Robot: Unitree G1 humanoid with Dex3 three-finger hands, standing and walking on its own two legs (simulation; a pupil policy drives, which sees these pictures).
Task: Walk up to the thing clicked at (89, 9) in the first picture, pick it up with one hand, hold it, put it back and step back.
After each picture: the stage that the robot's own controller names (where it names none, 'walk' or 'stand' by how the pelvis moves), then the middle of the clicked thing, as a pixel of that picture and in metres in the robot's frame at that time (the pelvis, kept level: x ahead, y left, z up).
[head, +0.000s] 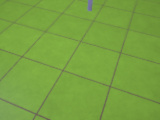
stand; (90, 2) +2.33 -0.20 -0.66
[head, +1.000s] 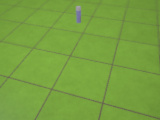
walk; (78, 14) +2.19 +0.13 -0.64
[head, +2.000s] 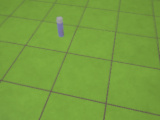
walk; (60, 27) +1.58 +0.28 -0.65
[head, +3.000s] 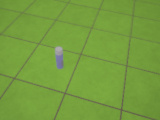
walk; (59, 58) +1.05 +0.22 -0.63
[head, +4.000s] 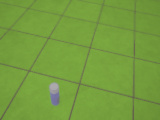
walk; (54, 94) +0.66 +0.16 -0.64
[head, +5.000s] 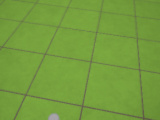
stand; out of the picture +0.43 +0.16 -0.63
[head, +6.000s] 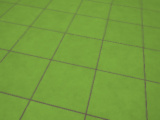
stand; out of the picture +0.41 +0.14 -0.66
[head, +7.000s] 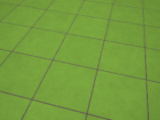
stand; out of the picture +0.42 +0.15 -0.66
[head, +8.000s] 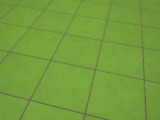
stand; out of the picture +0.42 +0.15 -0.66
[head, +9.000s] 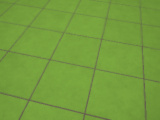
stand; out of the picture +0.40 +0.16 -0.66
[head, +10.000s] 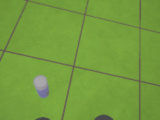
go down; (42, 87) +0.45 +0.16 -0.47
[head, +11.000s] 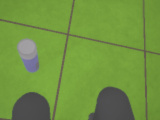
go down; (30, 58) +0.50 +0.18 -0.29
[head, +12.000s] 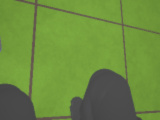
close in; out of the picture +0.49 +0.21 -0.18
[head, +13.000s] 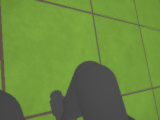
close; out of the picture +0.48 +0.24 -0.17
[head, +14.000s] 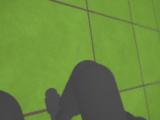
lift; out of the picture +0.46 +0.23 -0.17
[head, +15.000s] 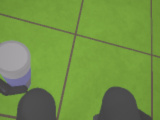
lift; (17, 72) +0.35 +0.20 -0.02
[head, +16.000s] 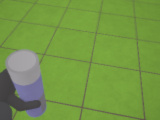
hold; (30, 89) +0.31 +0.15 +0.09
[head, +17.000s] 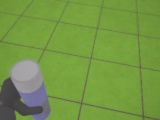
hold; (34, 95) +0.30 +0.15 +0.05
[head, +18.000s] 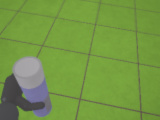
crouch; (36, 91) +0.32 +0.14 +0.03
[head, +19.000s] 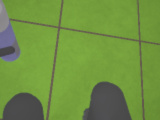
crouch; (1, 36) +0.48 +0.18 -0.03
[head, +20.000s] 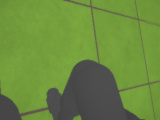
lower; out of the picture +0.46 +0.25 -0.17
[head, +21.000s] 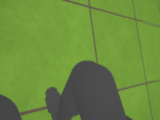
lower; out of the picture +0.47 +0.25 -0.17
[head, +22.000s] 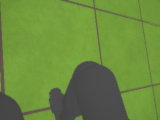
lower; out of the picture +0.47 +0.24 -0.17
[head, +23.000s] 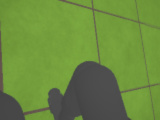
lower; out of the picture +0.46 +0.24 -0.17
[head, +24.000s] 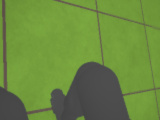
draw back; out of the picture +0.45 +0.21 -0.17
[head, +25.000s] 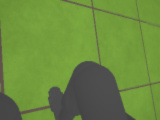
stand; out of the picture +0.46 +0.22 -0.18
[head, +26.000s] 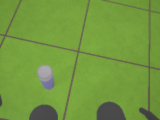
walk; (47, 78) +0.45 +0.14 -0.40
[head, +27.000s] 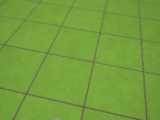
stand; out of the picture +0.40 +0.13 -0.60
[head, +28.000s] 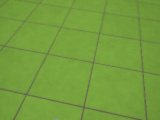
stand; out of the picture +0.40 +0.13 -0.60
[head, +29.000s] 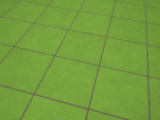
stand; out of the picture +0.40 +0.12 -0.64
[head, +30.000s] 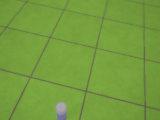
walk; (61, 112) +0.44 +0.09 -0.63
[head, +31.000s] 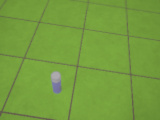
walk; (56, 83) +0.64 +0.15 -0.63
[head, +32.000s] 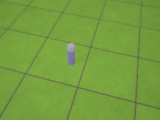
stand; (71, 54) +1.01 +0.10 -0.62
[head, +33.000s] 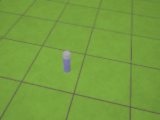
stand; (66, 62) +1.02 +0.12 -0.65
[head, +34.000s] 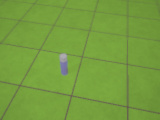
stand; (63, 64) +1.03 +0.14 -0.66
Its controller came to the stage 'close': yes
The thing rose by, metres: 0.69
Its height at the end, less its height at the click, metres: +0.00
